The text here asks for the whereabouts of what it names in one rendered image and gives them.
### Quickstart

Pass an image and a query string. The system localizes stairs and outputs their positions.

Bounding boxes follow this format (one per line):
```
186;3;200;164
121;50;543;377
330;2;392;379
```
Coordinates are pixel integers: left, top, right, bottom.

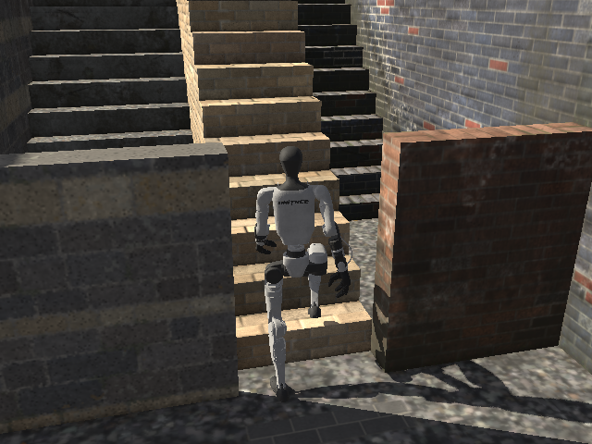
176;0;372;370

